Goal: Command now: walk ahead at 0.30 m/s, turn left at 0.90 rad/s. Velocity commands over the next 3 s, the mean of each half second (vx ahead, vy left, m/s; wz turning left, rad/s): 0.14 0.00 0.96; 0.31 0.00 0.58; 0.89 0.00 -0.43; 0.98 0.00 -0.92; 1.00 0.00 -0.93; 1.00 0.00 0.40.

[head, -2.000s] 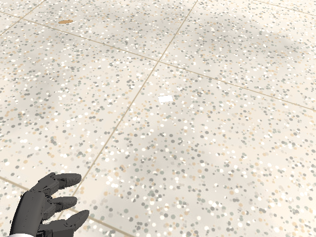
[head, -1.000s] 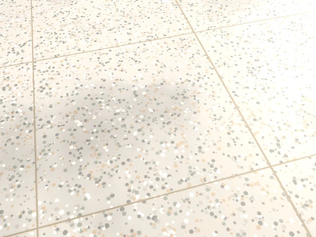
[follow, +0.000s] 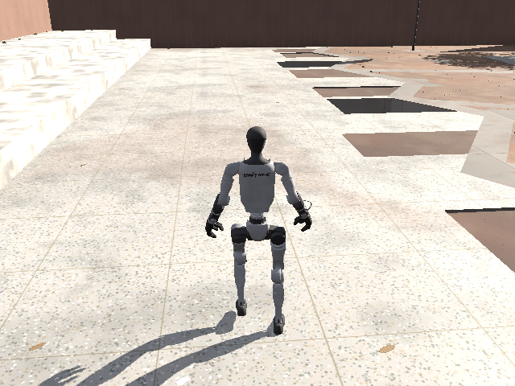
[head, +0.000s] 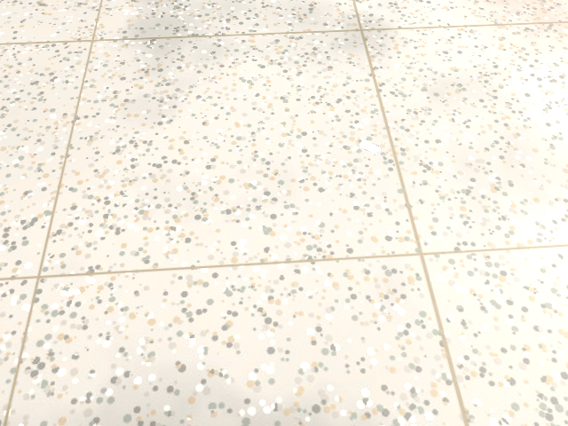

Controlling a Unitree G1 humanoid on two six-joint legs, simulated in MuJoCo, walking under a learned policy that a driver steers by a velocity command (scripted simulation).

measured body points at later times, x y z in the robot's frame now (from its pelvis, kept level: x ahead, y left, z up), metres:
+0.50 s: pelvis +0.18 -0.01 -0.01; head +0.22 +0.02 +0.44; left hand +0.24 +0.32 -0.10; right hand +0.47 -0.20 -0.08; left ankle +0.22 +0.10 -0.74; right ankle +0.34 -0.12 -0.71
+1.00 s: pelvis +0.26 +0.00 +0.01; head +0.26 +0.00 +0.46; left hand +0.09 +0.24 -0.11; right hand +0.56 -0.06 -0.07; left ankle +0.16 +0.09 -0.72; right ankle +0.34 -0.10 -0.74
